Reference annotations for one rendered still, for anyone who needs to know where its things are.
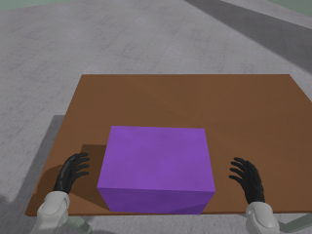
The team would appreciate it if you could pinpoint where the left robot hand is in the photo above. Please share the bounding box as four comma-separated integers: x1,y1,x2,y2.
53,152,90,195

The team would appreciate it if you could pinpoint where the right robot forearm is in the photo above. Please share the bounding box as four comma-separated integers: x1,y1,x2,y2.
246,201,280,234

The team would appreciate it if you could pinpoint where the carton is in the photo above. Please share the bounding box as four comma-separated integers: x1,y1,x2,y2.
97,126,215,215

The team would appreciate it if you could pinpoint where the table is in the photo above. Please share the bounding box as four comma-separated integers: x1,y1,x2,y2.
24,74,312,234

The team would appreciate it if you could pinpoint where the left robot forearm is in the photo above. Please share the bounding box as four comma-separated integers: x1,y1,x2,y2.
29,191,70,234

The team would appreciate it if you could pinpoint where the right robot hand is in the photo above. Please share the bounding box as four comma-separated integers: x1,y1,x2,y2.
229,157,265,204

